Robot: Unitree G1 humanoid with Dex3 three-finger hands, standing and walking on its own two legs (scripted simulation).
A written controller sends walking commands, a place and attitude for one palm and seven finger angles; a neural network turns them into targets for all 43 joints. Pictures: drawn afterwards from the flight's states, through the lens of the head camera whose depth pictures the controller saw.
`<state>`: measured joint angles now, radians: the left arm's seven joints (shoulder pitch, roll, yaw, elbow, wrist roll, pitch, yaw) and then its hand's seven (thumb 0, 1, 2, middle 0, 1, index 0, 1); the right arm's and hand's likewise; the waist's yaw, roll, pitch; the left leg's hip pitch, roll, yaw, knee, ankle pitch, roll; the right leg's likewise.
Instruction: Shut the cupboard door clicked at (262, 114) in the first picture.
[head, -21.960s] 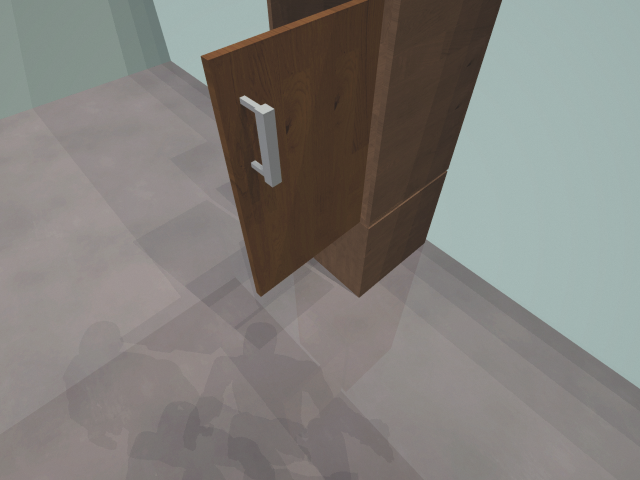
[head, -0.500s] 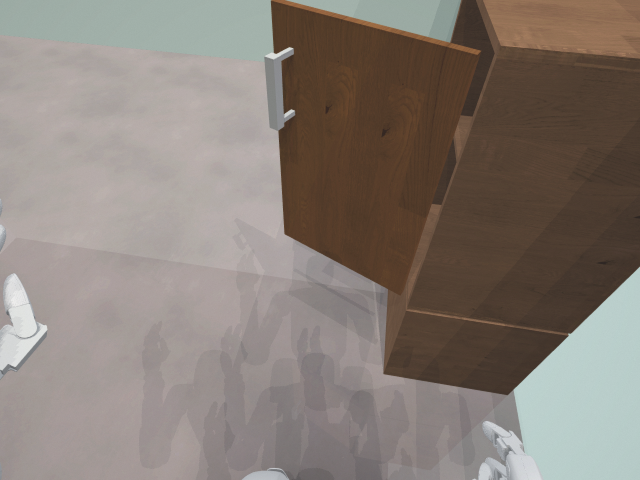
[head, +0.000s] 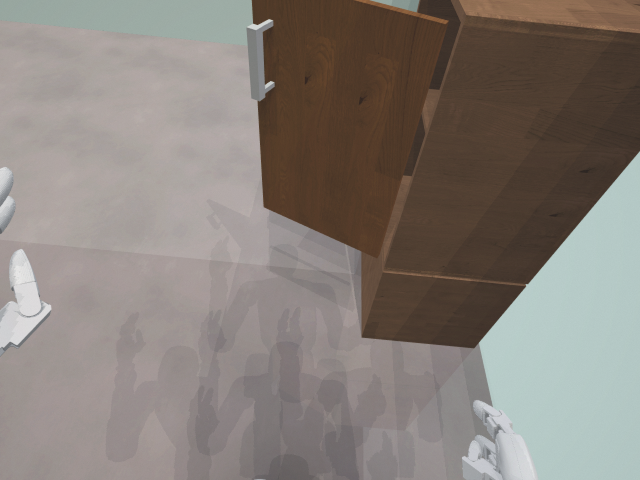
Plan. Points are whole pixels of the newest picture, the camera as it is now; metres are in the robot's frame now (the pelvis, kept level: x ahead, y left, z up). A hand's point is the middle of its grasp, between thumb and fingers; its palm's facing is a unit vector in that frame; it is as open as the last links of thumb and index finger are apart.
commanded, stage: stop stepping back and stand still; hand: left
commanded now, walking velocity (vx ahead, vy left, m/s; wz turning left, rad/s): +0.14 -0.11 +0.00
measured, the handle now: (262, 60) +0.83 +0.17 +0.12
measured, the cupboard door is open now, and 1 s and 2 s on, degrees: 65 65 65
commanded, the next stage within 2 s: let the arm hang, fingers relaxed in 0.70 s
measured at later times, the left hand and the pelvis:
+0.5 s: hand out of the picture +0.15 +0.29 +0.17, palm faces +0.45 -0.81 -0.37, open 7.4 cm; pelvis -0.06 +0.02 +0.01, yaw -1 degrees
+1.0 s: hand out of the picture +0.10 +0.23 -0.10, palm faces +0.00 -0.95 -0.31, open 7.4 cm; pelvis -0.06 +0.02 +0.00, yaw +0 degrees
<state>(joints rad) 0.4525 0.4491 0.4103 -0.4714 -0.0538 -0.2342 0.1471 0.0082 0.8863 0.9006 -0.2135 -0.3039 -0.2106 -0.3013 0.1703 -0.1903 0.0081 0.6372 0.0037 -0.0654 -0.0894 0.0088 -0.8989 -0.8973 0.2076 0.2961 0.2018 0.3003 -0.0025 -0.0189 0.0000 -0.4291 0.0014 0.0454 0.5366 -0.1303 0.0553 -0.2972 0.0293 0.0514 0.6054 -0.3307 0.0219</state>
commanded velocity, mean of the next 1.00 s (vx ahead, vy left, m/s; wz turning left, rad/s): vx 0.08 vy -0.02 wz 0.00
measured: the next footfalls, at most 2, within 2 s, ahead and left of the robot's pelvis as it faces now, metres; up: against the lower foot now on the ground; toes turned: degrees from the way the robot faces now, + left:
right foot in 0.14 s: -0.06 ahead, -0.08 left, +0.00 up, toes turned -2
left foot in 0.32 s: +0.06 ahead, +0.09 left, +0.00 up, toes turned +0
